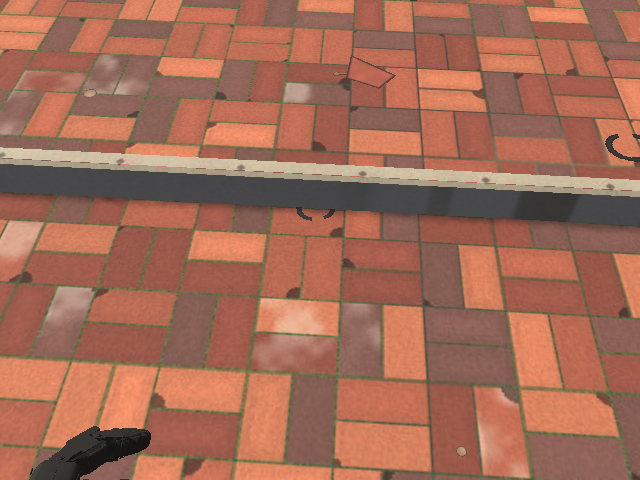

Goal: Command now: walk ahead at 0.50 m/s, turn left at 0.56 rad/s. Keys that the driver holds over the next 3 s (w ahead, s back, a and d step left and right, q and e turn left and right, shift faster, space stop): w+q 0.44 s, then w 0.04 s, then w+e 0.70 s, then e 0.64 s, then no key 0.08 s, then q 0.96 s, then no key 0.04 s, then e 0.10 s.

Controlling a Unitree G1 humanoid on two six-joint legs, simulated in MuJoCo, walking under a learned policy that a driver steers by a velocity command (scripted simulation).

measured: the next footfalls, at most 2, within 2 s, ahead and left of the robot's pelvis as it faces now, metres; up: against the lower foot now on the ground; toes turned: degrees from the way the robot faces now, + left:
right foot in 0.02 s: +0.18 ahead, -0.13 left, +0.00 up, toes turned +5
left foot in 0.56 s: +0.41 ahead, +0.18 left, +0.00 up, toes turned +21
